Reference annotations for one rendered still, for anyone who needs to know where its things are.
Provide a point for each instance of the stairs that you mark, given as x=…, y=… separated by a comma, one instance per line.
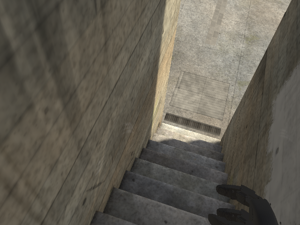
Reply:
x=173, y=182

